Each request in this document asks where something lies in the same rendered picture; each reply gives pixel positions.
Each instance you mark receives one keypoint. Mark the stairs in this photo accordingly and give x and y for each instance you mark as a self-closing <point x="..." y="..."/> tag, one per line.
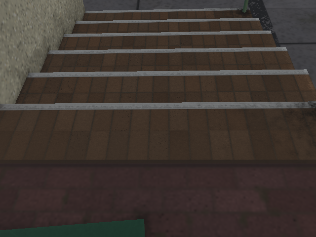
<point x="210" y="55"/>

